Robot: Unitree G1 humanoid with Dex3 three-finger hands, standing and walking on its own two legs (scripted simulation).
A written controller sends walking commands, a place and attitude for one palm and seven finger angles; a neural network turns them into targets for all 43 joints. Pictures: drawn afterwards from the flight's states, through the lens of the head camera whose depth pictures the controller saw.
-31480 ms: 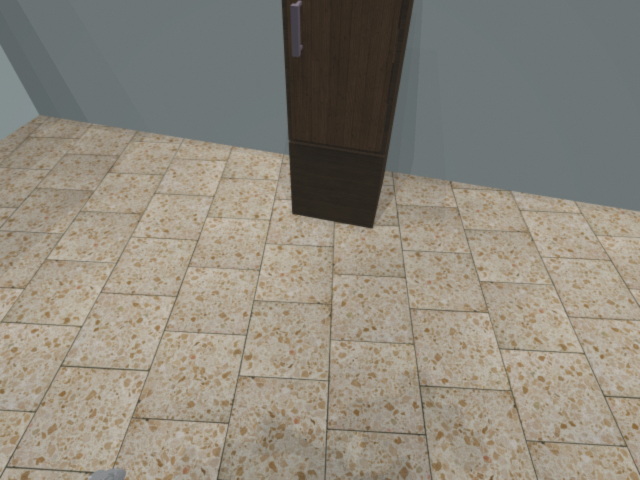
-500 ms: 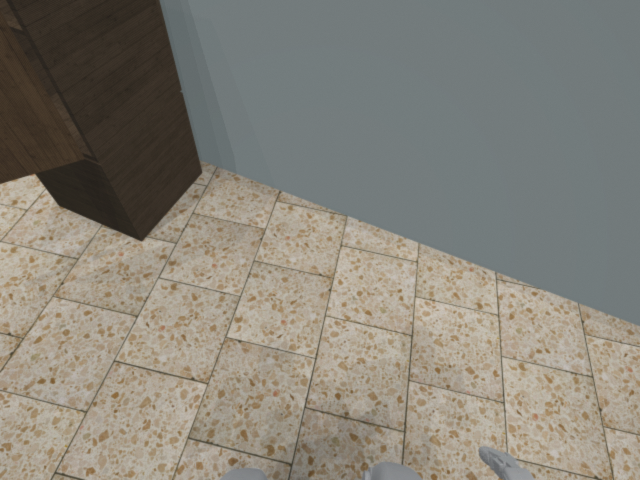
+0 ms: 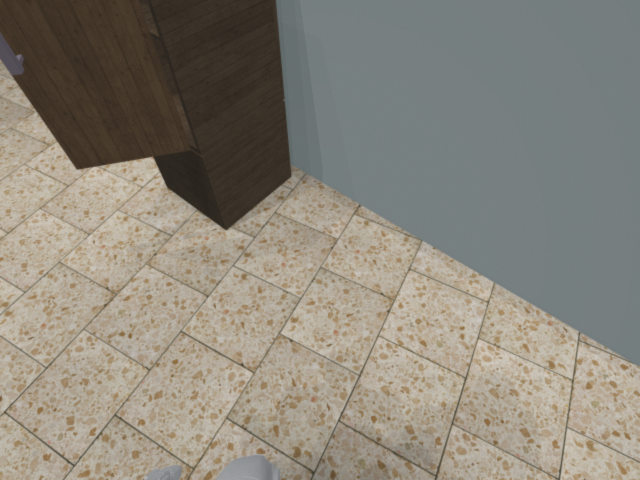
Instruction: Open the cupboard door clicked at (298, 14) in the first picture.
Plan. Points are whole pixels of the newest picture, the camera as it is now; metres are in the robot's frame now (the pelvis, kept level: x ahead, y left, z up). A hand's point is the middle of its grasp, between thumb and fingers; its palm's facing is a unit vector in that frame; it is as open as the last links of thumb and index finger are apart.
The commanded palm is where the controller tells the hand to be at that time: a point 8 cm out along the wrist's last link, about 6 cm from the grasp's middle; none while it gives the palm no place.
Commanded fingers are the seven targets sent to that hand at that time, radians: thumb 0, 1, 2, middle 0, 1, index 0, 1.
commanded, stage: turn to face it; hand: left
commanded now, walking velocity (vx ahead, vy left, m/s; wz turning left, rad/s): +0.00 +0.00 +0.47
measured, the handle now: out of the picture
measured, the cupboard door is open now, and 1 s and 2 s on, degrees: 54 54 54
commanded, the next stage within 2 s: take the last steps up to it in 0.44 s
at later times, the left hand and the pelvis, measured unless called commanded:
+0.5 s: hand out of the picture +0.02 +0.19 -0.16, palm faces +0.24 -0.93 -0.28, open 7.4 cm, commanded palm none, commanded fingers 0.00 0.90 0.90 -0.20 -0.30 -0.20 -0.30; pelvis +0.00 -0.03 -0.01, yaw +13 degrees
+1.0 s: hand out of the picture -0.04 +0.22 -0.18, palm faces +0.41 -0.89 -0.21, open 7.4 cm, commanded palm none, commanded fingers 0.00 0.90 0.90 -0.20 -0.30 -0.20 -0.30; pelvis +0.04 +0.03 +0.00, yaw +21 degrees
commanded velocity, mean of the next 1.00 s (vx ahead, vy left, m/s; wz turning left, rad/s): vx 0.14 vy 0.07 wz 0.24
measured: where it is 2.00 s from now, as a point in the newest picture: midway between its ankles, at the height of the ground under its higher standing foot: (245, 420)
